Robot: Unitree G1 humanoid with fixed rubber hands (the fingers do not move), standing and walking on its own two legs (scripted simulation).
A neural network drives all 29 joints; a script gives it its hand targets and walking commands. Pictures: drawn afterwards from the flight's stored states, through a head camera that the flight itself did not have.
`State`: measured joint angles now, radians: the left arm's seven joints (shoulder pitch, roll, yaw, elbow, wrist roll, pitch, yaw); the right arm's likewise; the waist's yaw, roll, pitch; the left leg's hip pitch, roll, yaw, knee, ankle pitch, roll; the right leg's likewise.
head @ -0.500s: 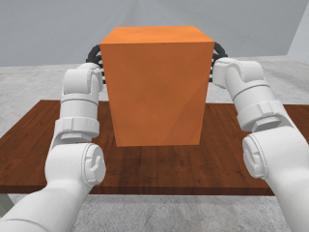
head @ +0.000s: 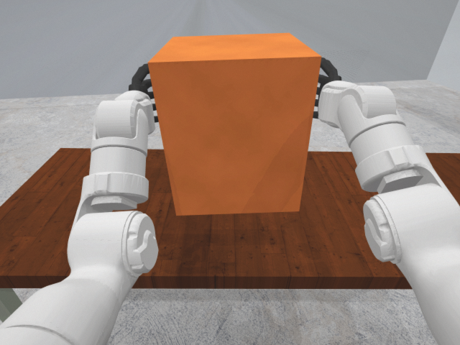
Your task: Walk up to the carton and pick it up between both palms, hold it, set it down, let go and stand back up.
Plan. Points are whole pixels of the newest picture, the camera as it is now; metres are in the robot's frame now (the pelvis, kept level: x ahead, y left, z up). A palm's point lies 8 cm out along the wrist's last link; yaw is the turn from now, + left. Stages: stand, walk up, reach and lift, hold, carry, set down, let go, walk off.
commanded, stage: hold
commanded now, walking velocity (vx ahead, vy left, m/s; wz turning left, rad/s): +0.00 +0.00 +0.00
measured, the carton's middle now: (234, 121) +0.39 +0.00 +0.28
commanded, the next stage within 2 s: set down in 0.76 s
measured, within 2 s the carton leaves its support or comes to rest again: neither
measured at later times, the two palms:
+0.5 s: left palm (141, 109) +0.37 +0.15 +0.30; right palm (328, 104) +0.36 -0.15 +0.32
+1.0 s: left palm (140, 99) +0.39 +0.16 +0.31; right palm (322, 98) +0.38 -0.14 +0.32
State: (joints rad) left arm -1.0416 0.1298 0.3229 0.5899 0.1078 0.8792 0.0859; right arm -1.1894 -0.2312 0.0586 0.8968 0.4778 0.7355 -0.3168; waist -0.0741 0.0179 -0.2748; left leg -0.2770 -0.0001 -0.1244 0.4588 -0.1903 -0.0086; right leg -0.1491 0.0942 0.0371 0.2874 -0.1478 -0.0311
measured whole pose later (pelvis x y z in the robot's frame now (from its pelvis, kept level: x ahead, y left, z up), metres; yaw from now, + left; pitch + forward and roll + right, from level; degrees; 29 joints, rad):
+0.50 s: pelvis +0.00 +0.00 +0.00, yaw +0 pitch +0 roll -3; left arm -1.01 0.13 0.31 0.56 0.11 0.89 0.08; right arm -1.15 -0.22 0.07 0.86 0.48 0.74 -0.32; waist -0.08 0.02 -0.26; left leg -0.26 0.00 -0.13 0.46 -0.20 -0.01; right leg -0.13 0.09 0.03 0.28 -0.15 -0.03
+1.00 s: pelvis +0.00 +0.00 +0.00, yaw +1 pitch -1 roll -2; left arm -1.13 0.15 0.39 0.77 0.16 0.70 0.07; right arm -1.24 -0.17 -0.08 1.05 0.32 0.56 -0.26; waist -0.08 0.00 -0.22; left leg -0.23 -0.01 -0.13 0.41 -0.17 -0.01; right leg -0.13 0.08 0.03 0.29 -0.15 -0.03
